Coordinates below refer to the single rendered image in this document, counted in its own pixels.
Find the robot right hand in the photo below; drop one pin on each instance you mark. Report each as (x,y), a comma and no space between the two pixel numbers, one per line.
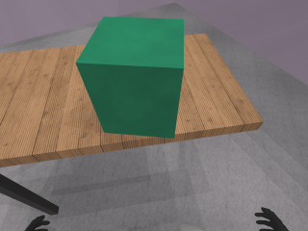
(275,223)

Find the robot left hand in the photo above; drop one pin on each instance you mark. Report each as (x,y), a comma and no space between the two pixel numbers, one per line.
(37,222)

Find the carton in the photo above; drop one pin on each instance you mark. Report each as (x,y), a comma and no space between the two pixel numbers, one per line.
(132,68)

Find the table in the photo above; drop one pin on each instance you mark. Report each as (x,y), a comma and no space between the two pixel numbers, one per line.
(46,113)

